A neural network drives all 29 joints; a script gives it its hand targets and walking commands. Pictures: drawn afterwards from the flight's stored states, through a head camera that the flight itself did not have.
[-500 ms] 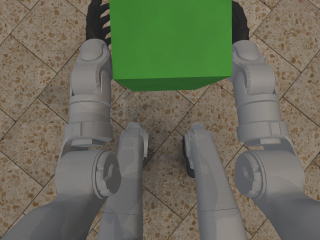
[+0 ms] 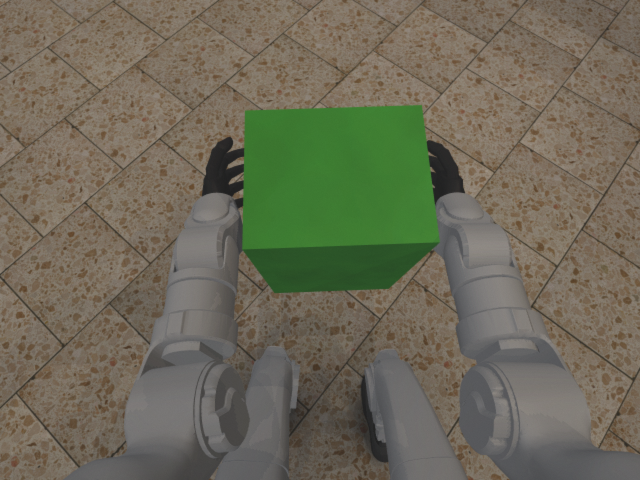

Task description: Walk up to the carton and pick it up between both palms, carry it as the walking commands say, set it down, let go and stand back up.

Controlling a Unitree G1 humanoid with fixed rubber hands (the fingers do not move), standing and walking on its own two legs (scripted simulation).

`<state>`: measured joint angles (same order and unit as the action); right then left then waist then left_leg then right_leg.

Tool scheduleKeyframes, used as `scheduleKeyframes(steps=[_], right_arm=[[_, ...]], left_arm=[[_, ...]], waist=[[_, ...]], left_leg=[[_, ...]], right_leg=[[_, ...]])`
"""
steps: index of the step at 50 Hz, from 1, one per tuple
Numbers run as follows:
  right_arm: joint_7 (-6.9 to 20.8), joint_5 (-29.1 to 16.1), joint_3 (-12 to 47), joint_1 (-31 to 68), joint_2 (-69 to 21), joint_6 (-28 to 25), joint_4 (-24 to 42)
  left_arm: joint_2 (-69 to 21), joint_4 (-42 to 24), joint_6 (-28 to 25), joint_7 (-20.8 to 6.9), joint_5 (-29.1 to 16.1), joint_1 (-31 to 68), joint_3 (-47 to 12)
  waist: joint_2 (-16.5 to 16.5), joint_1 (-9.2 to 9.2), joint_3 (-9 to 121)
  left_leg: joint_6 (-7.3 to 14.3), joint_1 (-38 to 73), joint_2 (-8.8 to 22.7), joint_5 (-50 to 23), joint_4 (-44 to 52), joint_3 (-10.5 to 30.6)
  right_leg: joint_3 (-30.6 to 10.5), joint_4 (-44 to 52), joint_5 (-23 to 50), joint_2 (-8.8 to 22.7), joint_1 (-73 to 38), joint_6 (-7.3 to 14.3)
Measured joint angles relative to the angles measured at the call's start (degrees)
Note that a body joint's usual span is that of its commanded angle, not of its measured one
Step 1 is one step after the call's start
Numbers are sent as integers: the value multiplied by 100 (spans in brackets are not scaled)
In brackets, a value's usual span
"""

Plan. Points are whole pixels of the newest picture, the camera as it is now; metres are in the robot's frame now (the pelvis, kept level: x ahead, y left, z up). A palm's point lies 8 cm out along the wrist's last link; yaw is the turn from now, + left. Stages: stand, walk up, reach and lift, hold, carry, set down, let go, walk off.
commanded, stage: reach and lift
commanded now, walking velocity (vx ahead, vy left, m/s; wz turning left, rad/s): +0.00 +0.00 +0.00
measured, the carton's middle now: (332, 219) +0.43 +0.00 -0.07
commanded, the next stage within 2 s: none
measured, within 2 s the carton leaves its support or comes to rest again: neither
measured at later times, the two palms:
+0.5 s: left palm (205, 186) +0.42 +0.14 +0.05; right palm (471, 193) +0.41 -0.14 +0.05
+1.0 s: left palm (174, 175) +0.39 +0.15 +0.13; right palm (504, 177) +0.39 -0.13 +0.13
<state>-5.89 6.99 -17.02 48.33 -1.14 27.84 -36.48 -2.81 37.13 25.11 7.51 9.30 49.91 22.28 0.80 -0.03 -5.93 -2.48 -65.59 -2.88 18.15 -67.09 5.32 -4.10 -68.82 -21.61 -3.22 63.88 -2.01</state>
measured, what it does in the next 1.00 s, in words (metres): rises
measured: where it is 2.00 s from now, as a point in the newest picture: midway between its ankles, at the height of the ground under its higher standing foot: (328, 427)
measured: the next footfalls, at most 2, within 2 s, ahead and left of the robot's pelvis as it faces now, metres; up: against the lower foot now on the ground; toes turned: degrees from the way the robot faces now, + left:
none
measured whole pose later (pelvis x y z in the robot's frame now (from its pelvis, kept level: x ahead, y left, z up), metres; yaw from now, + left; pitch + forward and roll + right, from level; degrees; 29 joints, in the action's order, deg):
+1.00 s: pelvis +0.09 +0.00 +0.11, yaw +0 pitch +0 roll +0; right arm -2.5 11.5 -12.4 18.6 -8.2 35.0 -23.6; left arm -9.9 23.6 32.7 3.8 13.4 19.7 16.7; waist 0.9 -0.1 0.6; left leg -1.0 -18.1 -1.4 11.8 -30.3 5.3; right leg -5.0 -30.5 -14.2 -1.4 16.0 -1.0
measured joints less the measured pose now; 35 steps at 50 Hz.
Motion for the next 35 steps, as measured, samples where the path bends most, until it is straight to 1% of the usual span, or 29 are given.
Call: scheduleKeyframes(steps=[3, 7, 10, 13, 16, 19, 26, 30, 35], right_arm=[[116, 189, -171, -317, -122, -64, -273], [262, 498, -529, -578, -311, -168, -512], [314, 678, -675, -745, -452, -237, -512], [347, 740, -664, -961, -546, -287, -343], [382, 696, -512, -1268, -588, -332, -69], [396, 603, -237, -1680, -593, -399, 265], [335, 336, 265, -2610, -606, -515, 909], [288, 232, 378, -2853, -627, -403, 1104], [282, 245, 435, -2921, -632, -129, 1152]], left_arm=[[-139, 246, -52, -29, 194, -327, 102], [-304, 461, -139, -149, 514, -595, 382], [-385, 424, -191, -280, 687, -792, 533], [-467, 238, -239, -369, 745, -1024, 535], [-553, -25, -298, -408, 718, -1321, 409], [-622, -330, -367, -417, 629, -1694, 175], [-721, -955, -394, -341, 325, -2525, -353], [-754, -1156, -287, -316, 241, -2778, -460], [-763, -1224, -45, -309, 286, -2897, -488]], waist=[[4, -32, 548], [11, -48, 866], [5, -10, 940], [-7, 20, 889], [-10, 24, 796], [-3, 11, 730], [-15, -6, 780], [-35, 40, 853], [-19, 67, 924]], left_leg=[[14, 285, 27, 11, 311, 12], [40, 834, 53, 11, 733, 27], [58, 1187, 71, -13, 1030, 31], [73, 1503, 95, -54, 1321, 16], [97, 1780, 118, -117, 1635, -20], [117, 2021, 133, -203, 1967, -57], [136, 2506, 126, -351, 2565, -40], [142, 2848, 112, -375, 2769, 4], [152, 3411, 112, -402, 3030, 6]], right_leg=[[6, 343, 9, 6, -297, 19], [10, 802, 32, 18, -861, 42], [6, 1122, 70, 27, -1223, 56], [-17, 1438, 132, 30, -1542, 61], [-61, 1765, 216, 36, -1812, 59], [-107, 2096, 314, 51, -2041, 52], [-103, 2713, 460, 110, -2544, 49], [-62, 2947, 482, 142, -2915, 56], [-65, 3215, 513, 165, -3481, 67]])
